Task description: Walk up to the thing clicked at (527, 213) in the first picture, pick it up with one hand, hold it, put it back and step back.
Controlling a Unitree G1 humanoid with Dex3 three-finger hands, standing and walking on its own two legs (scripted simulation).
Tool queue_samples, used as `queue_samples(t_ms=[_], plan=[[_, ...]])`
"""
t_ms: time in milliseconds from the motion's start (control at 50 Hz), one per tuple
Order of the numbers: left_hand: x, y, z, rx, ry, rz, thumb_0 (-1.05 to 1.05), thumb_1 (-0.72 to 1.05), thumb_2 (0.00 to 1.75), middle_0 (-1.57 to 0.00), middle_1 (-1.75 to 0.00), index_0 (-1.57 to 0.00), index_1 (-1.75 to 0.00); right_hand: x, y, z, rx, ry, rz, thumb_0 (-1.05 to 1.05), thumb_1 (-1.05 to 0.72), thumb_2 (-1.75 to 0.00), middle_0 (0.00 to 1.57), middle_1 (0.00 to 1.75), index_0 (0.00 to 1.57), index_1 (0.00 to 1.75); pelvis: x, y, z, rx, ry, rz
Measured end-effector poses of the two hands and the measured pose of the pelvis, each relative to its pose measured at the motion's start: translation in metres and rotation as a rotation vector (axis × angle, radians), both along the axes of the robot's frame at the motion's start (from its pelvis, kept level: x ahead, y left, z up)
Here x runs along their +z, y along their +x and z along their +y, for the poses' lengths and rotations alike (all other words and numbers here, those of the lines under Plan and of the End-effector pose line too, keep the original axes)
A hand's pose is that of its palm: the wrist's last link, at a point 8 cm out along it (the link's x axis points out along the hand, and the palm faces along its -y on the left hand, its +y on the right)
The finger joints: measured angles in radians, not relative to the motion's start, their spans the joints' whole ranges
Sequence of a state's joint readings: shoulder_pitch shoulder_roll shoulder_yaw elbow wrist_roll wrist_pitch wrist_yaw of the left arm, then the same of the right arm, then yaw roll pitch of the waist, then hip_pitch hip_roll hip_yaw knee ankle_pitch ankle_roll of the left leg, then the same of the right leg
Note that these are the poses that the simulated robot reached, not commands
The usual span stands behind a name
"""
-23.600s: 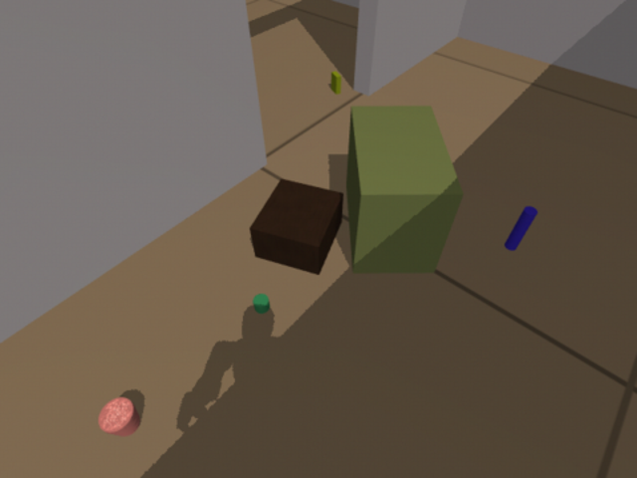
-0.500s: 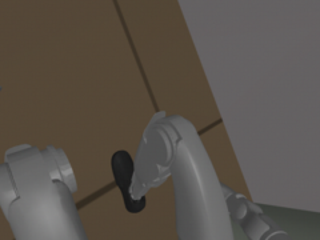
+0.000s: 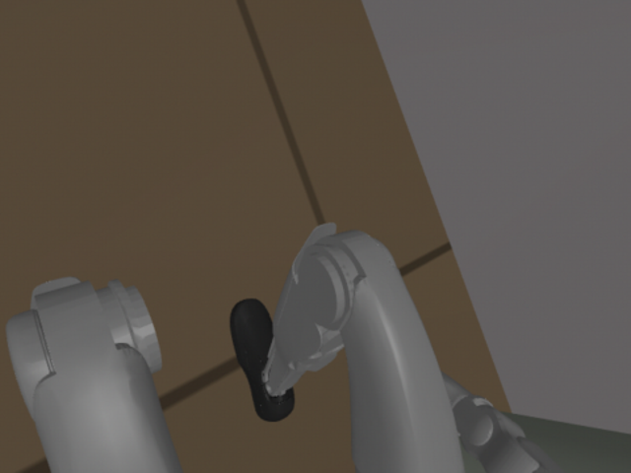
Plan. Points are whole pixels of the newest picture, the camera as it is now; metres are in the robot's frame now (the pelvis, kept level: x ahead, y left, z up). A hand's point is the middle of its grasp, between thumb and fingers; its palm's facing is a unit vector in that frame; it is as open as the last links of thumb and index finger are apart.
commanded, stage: withdraw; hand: left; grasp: from the side
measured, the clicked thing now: out of the picture +0.45 +0.27 -0.20
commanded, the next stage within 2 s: rise in 0.04 s
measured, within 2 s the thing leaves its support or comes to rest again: neither
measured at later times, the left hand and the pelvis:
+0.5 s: hand out of the picture +0.38 +0.41 -0.01, palm faces +0.29 -0.86 -0.42, open 17.2 cm; pelvis +0.01 -0.01 +0.06, yaw +7 degrees
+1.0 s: hand out of the picture +0.29 +0.30 +0.18, palm faces +0.30 -0.85 -0.43, open 17.1 cm; pelvis +0.06 -0.01 +0.28, yaw +13 degrees
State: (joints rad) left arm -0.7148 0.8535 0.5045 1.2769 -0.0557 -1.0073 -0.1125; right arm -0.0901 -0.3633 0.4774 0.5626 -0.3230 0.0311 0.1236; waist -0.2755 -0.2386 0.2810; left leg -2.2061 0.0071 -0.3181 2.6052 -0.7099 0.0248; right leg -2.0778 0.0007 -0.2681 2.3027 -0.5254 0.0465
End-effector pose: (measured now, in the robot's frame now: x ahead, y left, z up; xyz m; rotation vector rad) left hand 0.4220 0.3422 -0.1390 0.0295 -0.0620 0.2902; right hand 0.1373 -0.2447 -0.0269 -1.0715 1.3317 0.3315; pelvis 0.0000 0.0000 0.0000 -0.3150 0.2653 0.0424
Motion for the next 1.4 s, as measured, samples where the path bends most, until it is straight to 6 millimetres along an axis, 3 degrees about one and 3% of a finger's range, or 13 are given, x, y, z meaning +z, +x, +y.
queue_samples(t_ms=[160,320,500,560,620,700,780,980,1220,1400], plan=[[0.055,-0.018,0.04,-0.05,0.054,0.055,-0.01,-0.45,0.15,-0.16,-0.12,-0.15,-0.13,-0.001,0.011,-0.003,-0.097,0.072,-0.081,0.0,-0.9,-0.9,0.21,0.3,0.21,0.3,0.01,0.003,0.0,0.024,0.029,0.074],[0.076,-0.038,0.052,-0.08,0.141,0.298,-0.01,-0.53,0.11,-0.11,-0.08,-0.1,-0.09,-0.003,0.024,-0.002,-0.248,0.15,-0.162,0.0,-0.92,-0.91,0.2,0.3,0.21,0.3,0.026,0.004,-0.002,0.04,0.071,0.144],[0.158,-0.075,0.101,0.118,0.274,0.478,-0.01,-0.52,0.11,-0.09,-0.08,-0.09,-0.09,0.0,0.03,0.003,-0.418,0.249,-0.179,0.0,-0.92,-0.91,0.2,0.3,0.21,0.3,0.063,0.012,-0.006,0.07,0.126,0.265],[0.181,-0.091,0.101,0.155,0.296,0.548,-0.01,-0.51,0.1,-0.09,-0.09,-0.08,-0.09,0.005,0.035,0.005,-0.455,0.285,-0.18,0.0,-0.91,-0.91,0.21,0.3,0.21,0.3,0.079,0.014,-0.006,0.076,0.144,0.293],[0.199,-0.106,0.086,0.157,0.301,0.612,-0.01,-0.49,0.11,-0.09,-0.09,-0.09,-0.09,0.017,0.044,0.008,-0.481,0.322,-0.193,0.0,-0.91,-0.9,0.21,0.3,0.21,0.3,0.1,0.015,-0.008,0.081,0.158,0.309],[0.224,-0.126,0.054,0.134,0.284,0.67,-0.01,-0.47,0.12,-0.1,-0.11,-0.1,-0.1,0.047,0.062,0.013,-0.502,0.366,-0.243,0.0,-0.9,-0.9,0.21,0.3,0.21,0.3,0.136,0.019,-0.01,0.083,0.176,0.314],[0.254,-0.143,0.027,0.137,0.244,0.724,-0.01,-0.44,0.14,-0.11,-0.12,-0.11,-0.11,0.092,0.086,0.018,-0.507,0.4,-0.324,0.0,-0.9,-0.9,0.21,0.3,0.21,0.3,0.177,0.026,-0.012,0.09,0.193,0.307],[0.346,-0.163,-0.001,0.216,0.164,0.821,0.0,-0.48,0.1,-0.09,-0.09,-0.09,-0.09,0.206,0.137,0.02,-0.473,0.447,-0.51,0.0,-0.9,-0.9,0.2,0.3,0.21,0.3,0.274,0.058,-0.015,0.118,0.225,0.241],[0.437,-0.182,-0.05,0.19,0.065,0.872,0.0,-0.51,0.07,-0.06,-0.07,-0.07,-0.07,0.304,0.149,0.026,-0.485,0.496,-0.596,0.0,-0.9,-0.9,0.2,0.3,0.21,0.3,0.361,0.09,-0.012,0.15,0.257,0.094],[0.505,-0.205,-0.077,0.18,0.047,0.845,0.0,-0.52,0.07,-0.06,-0.07,-0.06,-0.06,0.355,0.157,0.038,-0.496,0.562,-0.703,0.01,-0.9,-0.9,0.2,0.3,0.21,0.3,0.404,0.106,-0.006,0.169,0.279,-0.021]])
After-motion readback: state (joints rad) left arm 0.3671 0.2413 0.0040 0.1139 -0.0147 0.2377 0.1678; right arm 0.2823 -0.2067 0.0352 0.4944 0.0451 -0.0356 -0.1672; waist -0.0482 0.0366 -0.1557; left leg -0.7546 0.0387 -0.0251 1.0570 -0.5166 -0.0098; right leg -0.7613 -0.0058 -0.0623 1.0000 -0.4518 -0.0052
